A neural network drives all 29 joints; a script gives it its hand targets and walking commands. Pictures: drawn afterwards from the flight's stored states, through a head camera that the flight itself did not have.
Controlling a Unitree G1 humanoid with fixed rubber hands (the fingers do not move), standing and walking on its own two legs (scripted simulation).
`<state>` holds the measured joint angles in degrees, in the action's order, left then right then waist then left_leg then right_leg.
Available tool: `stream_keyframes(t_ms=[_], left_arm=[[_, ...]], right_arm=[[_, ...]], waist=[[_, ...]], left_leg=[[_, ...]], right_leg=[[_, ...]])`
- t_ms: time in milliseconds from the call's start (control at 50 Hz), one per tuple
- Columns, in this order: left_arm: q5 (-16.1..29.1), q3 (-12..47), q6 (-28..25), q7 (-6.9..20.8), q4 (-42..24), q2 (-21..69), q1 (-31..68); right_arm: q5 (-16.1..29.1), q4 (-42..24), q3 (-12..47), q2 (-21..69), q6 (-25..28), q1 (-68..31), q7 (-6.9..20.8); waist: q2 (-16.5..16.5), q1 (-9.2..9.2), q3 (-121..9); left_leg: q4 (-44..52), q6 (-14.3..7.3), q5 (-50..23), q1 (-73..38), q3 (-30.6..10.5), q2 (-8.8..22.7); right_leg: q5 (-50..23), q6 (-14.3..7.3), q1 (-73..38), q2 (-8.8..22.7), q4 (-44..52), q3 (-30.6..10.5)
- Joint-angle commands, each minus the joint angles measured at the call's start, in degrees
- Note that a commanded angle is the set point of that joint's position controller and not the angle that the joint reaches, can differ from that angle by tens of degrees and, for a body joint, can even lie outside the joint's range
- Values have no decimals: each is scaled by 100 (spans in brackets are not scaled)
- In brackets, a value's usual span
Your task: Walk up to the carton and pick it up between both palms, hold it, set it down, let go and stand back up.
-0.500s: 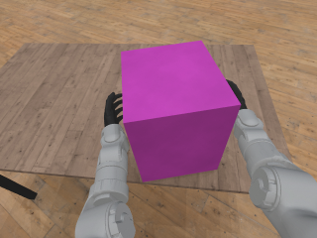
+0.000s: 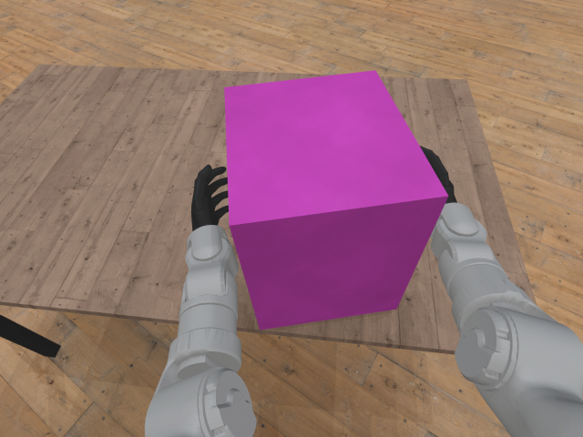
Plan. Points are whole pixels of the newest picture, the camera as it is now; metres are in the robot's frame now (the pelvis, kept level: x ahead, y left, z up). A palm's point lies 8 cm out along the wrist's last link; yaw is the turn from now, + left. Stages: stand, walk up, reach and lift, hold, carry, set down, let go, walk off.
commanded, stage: set down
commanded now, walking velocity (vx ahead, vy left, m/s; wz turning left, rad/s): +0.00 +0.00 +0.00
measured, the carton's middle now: (315, 205) +0.46 +0.08 +0.02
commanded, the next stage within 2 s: none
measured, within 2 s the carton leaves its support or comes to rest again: neither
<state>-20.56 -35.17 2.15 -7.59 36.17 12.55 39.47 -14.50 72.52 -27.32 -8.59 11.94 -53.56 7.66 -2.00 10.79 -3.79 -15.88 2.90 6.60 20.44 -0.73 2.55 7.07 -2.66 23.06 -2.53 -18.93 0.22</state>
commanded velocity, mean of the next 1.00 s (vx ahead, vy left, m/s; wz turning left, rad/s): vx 0.00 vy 0.00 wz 0.00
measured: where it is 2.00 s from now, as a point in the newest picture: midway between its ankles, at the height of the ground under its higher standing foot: outside the picture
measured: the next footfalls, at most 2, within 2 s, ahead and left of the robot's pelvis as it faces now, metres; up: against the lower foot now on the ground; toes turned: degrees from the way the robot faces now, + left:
none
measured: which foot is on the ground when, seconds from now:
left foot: down 0.00-1.00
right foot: down 0.00-1.00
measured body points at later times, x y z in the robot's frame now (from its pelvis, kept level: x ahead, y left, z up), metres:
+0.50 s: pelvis +0.00 +0.01 +0.00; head +0.07 +0.00 +0.44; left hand +0.38 +0.23 +0.05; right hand +0.47 -0.09 +0.05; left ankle +0.00 +0.16 -0.75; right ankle +0.01 -0.08 -0.75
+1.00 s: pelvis +0.00 -0.01 -0.02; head +0.10 -0.04 +0.42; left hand +0.39 +0.24 +0.05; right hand +0.52 -0.13 +0.05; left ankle +0.00 +0.16 -0.75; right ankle +0.01 -0.08 -0.75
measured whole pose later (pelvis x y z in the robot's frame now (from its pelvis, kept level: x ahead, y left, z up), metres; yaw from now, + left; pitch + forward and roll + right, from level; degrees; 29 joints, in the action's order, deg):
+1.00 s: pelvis +0.00 -0.01 -0.02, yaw +0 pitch +22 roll +0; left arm 6.2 -11.9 -1.1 -10.8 49.1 -2.0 42.1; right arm 18.3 73.1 8.8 -24.1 7.1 -58.4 4.0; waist 2.3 14.7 -12.2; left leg -25.9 4.0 9.7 38.1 -1.3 3.2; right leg 9.2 -3.1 39.5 -3.1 -26.6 1.2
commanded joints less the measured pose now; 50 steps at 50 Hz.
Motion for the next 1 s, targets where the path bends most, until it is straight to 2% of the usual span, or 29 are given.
stream_keyframes(t_ms=[0, 20, 80, 220, 240, 280, 300, 320, 340, 380, 400, 420, 460, 480, 560, 580, 640, 660, 680, 720, 740, 780, 800, 820, 860, 900, 920, 940, 980], left_arm=[[-83, 1556, -21, 447, -180, 1546, 2782], [-68, 1508, -40, 436, -274, 1550, 2689], [-116, 1440, -68, 370, -199, 1464, 2721], [-116, 1422, -2, 274, -443, 1356, 2500], [-128, 1356, 17, 257, -232, 1223, 2555], [-73, 1309, -28, 169, -407, 1087, 2468], [-152, 1221, 5, 166, -313, 923, 2463], [-209, 1040, 4, 92, -334, 591, 2332], [-147, 973, 5, 8, -420, 290, 2234], [205, 1419, -104, -208, -673, -128, 2220], [452, 1442, -153, -328, -457, -499, 2179], [757, 1767, -253, -436, -552, -439, 2248], [1178, 2031, -290, -509, -188, -566, 2477], [1382, 2119, -324, -573, -310, -563, 2398], [1993, 2425, -442, -712, -644, -890, 2885], [2014, 2286, -390, -688, 79, -1091, 2718], [2312, 2415, -302, -702, -169, -1413, 2804], [2423, 2489, -273, -693, 264, -1422, 2808], [2556, 2535, -333, -670, -132, -1634, 3143], [2557, 2458, -360, -605, 173, -1748, 2687], [2668, 2558, -415, -594, 122, -1756, 2935], [2626, 2360, -492, -545, 514, -2061, 2714], [2602, 2243, -496, -527, 260, -2208, 2805], [2626, 2234, -526, -490, 447, -2155, 2659], [2576, 2216, -608, -411, 398, -2382, 2623], [2618, 2250, -638, -376, -104, -2464, 2661], [2644, 2285, -643, -340, 118, -2513, 2466], [2686, 2399, -738, -264, -41, -2278, 2670], [2636, 2228, -720, -192, 26, -2534, 2588]], right_arm=[[-323, -209, 776, 1954, 33, -2768, 521], [-289, -451, 875, 1901, 90, -2772, 532], [-321, -377, 812, 1740, 54, -2812, 540], [-277, -471, 700, 1590, -59, -2555, 519], [-339, -204, 609, 1368, -112, -2601, 532], [-138, -493, 802, 1411, -75, -2579, 505], [-196, -346, 705, 1243, -119, -2587, 477], [-108, -398, 802, 1098, -109, -2399, 433], [12, -525, 776, 711, -94, -2392, 360], [444, -773, 1047, -109, 39, -2502, 128], [741, -685, 1207, -579, 76, -2500, -1], [1106, -869, 1505, -746, 155, -2738, -87], [1622, -589, 2019, -909, 96, -2932, -217], [1821, -895, 2279, -933, 115, -3015, -260], [2345, -1413, 2616, -1360, 64, -3462, -377], [2411, -1066, 2603, -1536, -79, -3527, -418], [2700, -1308, 2766, -1759, -257, -3582, -481], [2693, -1263, 2745, -1781, -293, -3658, -524], [2810, -1291, 2834, -1770, -306, -3687, -529], [2788, -908, 2827, -1814, -386, -3353, -493], [2783, -902, 2918, -1938, -334, -3539, -498], [2905, -867, 3025, -2101, -310, -3579, -480], [2915, -1094, 3044, -2203, -290, -3602, -502], [2980, -1182, 3128, -2128, -272, -3637, -522], [3118, -990, 3296, -2171, -235, -3543, -477], [3318, -1338, 3437, -2407, -154, -3535, -410], [3391, -1009, 3551, -2480, -128, -3343, -368], [3370, -1101, 3632, -2156, -85, -3424, -321], [3509, -1383, 3684, -2363, -28, -3472, -268]], waist=[[-427, 96, -2462], [-432, 166, -2571], [-419, 157, -2396], [-228, 169, -2666], [-215, 124, -2370], [-208, 228, -2705], [-272, 161, -2536], [-100, 303, -2643], [-115, 320, -2754], [28, 259, -2983], [-14, 312, -2994], [8, 301, -3243], [7, 229, -3203], [13, 212, -3509], [-79, 214, -4464], [-326, 169, -3956], [-241, 345, -4501], [-472, 228, -4294], [-418, 253, -4525], [-510, 230, -4538], [-486, 182, -4721], [-764, 303, -4680], [-833, 332, -4853], [-948, 304, -4849], [-851, 342, -4886], [-679, 351, -5346], [-670, 297, -5079], [-688, 274, -4985], [-850, 358, -5100]], left_leg=[[-27, -263, -1020, -438, 1057, -283], [-79, -265, -1164, -430, 1037, -307], [-23, -263, -956, -432, 1024, -287], [-47, -244, -1221, -803, 1025, -253], [-30, -238, -1014, -747, 1004, -234], [-161, -211, -1374, -804, 1087, -257], [-127, -238, -1426, -840, 1032, -207], [-174, -222, -1721, -935, 1009, -224], [-224, -162, -1854, -943, 973, -166], [-347, -70, -2117, -988, 1031, -142], [-447, -37, -2249, -926, 987, -120], [-578, -10, -2348, -840, 956, -103], [-673, 27, -2120, -584, 916, -96], [-774, 46, -2342, -665, 814, -87], [-942, 143, -2370, -754, 721, -123], [-970, 104, -1928, -347, 712, -139], [-922, 118, -1820, -356, 749, -155], [-987, 79, -1739, -148, 715, -146], [-997, 95, -1710, -154, 723, -183], [-1033, 102, -1768, -39, 720, -166], [-1129, 134, -1961, -124, 703, -166], [-1195, 75, -1801, 425, 773, -235], [-1150, 91, -1881, 492, 732, -237], [-1196, 63, -1895, 709, 721, -254], [-1169, 103, -2054, 1045, 734, -303], [-1221, 180, -2572, 800, 690, -292], [-1292, 196, -2545, 777, 642, -288], [-1347, 158, -2492, 933, 630, -306], [-1275, 103, -2446, 1069, 659, -315]], right_leg=[[-544, 487, -2033, 328, 120, 515], [-651, 447, -2072, 263, 54, 557], [-255, 435, -1878, 252, 159, 569], [-348, 375, -1856, 146, 143, 576], [-12, 374, -1544, 146, 265, 604], [-472, 370, -1732, 121, 120, 629], [-500, 398, -1711, 149, 164, 620], [-738, 399, -1747, 154, 132, 585], [-862, 406, -1812, 127, 117, 581], [-1223, 402, -1779, 69, 30, 601], [-1407, 384, -1693, 56, -11, 557], [-1590, 376, -1707, -1, -103, 554], [-1355, 351, -1648, -23, -170, 450], [-1526, 344, -1550, -26, -210, 469], [-1475, 352, -1367, -78, -372, 389], [-1169, 374, -1188, -32, -368, 318], [-915, 381, -1289, -66, -403, 332], [-883, 395, -1118, -56, -421, 306], [-992, 383, -1295, -67, -488, 282], [-1107, 378, -1269, -58, -551, 313], [-1285, 385, -1228, -80, -639, 348], [-1570, 430, -1535, -22, -777, 255], [-1937, 453, -1847, -17, -823, 199], [-2388, 492, -2034, 22, -952, 145], [-3091, 544, -2461, 105, -1165, 73], [-3729, 582, -2639, 100, -1298, 65], [-3778, 577, -2496, 103, -1387, 43], [-3795, 601, -2427, 139, -1402, 48], [-4128, 678, -2698, 183, -1459, -16]])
